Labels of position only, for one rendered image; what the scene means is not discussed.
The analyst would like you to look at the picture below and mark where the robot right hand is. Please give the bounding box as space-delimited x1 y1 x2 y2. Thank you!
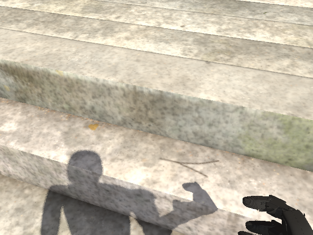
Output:
238 195 313 235

